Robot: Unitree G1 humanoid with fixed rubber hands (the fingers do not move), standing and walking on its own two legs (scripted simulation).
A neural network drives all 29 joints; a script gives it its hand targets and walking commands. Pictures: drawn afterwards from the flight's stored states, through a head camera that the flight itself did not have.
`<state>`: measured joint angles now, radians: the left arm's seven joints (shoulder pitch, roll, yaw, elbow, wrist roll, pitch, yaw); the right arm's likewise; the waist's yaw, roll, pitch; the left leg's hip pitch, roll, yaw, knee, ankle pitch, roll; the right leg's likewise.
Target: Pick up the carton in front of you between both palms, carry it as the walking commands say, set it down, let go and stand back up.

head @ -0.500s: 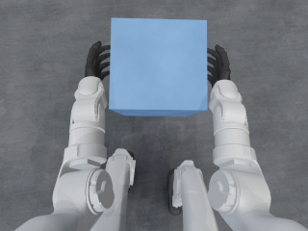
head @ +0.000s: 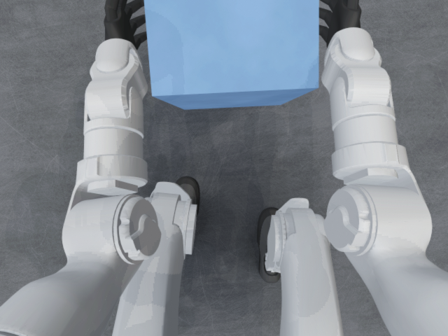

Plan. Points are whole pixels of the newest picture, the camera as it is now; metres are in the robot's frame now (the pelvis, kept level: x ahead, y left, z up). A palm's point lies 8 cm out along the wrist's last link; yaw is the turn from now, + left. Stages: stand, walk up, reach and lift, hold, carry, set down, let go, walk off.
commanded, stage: set down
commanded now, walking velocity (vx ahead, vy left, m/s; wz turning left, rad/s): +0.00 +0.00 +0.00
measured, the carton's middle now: (230, 40) +0.55 +0.06 -0.21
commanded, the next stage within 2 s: none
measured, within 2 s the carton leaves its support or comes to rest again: rests again in 0.88 s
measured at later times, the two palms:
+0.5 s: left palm (137, 37) +0.54 +0.22 -0.22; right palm (312, 37) +0.58 -0.08 -0.24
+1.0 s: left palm (134, 44) +0.53 +0.23 -0.24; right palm (308, 45) +0.57 -0.08 -0.25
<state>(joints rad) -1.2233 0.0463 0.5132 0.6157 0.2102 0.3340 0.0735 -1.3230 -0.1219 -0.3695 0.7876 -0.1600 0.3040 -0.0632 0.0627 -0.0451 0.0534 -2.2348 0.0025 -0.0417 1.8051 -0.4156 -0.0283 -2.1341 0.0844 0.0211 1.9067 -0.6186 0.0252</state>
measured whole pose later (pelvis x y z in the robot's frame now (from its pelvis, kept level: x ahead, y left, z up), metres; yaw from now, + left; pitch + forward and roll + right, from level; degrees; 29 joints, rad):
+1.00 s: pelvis +0.00 -0.01 -0.08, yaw +0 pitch +39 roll +1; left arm -1.48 0.28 0.52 0.97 0.10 0.23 -0.01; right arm -1.58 -0.23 -0.22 1.01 -0.09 0.23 -0.02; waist 0.09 0.01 0.38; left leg -2.30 0.01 -0.04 2.11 -0.49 -0.05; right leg -2.21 0.12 0.03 2.23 -0.70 0.02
